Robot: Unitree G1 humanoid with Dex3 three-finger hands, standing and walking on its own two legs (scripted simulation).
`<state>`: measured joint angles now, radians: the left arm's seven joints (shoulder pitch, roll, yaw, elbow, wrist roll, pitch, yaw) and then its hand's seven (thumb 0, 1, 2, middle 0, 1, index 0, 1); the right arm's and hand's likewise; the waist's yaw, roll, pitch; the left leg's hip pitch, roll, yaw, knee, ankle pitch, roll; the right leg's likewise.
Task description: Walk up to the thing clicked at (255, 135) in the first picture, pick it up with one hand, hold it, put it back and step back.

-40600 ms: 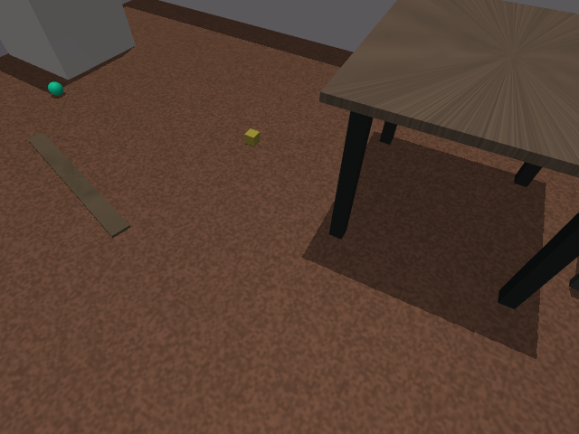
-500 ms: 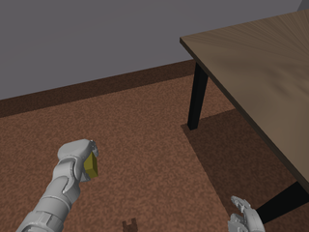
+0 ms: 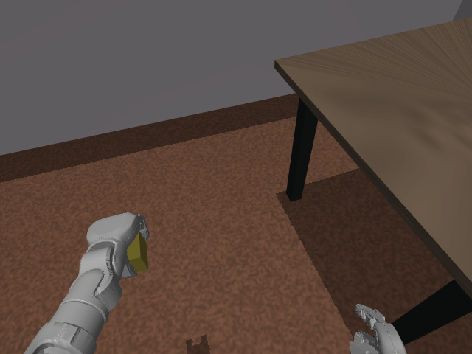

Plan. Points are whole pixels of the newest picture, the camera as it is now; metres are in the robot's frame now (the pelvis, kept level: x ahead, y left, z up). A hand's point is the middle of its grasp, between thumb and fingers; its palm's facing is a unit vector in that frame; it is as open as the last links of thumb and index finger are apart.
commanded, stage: crouch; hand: left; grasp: from above
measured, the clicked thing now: (128, 253) +0.31 +0.23 -0.05
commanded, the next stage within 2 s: lower in 1.88 s
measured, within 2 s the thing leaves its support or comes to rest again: neither
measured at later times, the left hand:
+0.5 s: hand (146, 281) +0.32 +0.25 -0.22, palm faces -0.42 -0.03 -0.91, open 9.4 cm
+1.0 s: hand (168, 295) +0.36 +0.25 -0.45, palm faces -0.44 -0.09 -0.89, open 9.5 cm
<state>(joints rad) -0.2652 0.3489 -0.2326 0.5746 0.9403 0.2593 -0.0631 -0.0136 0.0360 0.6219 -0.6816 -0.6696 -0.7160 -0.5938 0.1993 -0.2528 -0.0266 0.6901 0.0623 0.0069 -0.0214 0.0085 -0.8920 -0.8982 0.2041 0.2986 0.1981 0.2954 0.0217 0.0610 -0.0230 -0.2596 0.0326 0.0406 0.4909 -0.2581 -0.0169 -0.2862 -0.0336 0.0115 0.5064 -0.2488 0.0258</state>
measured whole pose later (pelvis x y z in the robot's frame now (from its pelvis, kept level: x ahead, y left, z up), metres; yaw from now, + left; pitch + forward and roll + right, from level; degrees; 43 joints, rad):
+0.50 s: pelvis -0.05 +0.00 -0.11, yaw +1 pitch +21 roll -1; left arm -0.59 0.36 -0.11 1.17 1.08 0.08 0.35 -0.01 0.03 0.61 -0.68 -0.68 -0.72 -0.60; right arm 0.22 -0.28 -0.07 0.72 0.00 -0.02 0.01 0.00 -0.88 -0.89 0.20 0.30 0.20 0.30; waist -0.09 0.01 -0.13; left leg -1.11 0.04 -0.01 1.22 -0.49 -0.02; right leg -1.10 -0.03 0.00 1.19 -0.46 0.03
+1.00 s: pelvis -0.08 +0.01 -0.30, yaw +0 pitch +37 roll -4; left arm -0.83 0.49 0.04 1.32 1.10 0.01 0.38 0.00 0.02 0.59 -0.69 -0.64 -0.73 -0.59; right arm 0.18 -0.23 -0.02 0.76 -0.07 -0.08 0.04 0.00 -0.87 -0.89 0.21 0.30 0.20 0.29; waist -0.17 0.05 -0.18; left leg -1.94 0.03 -0.06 1.94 -0.66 -0.01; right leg -1.91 -0.03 0.00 1.89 -0.63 0.04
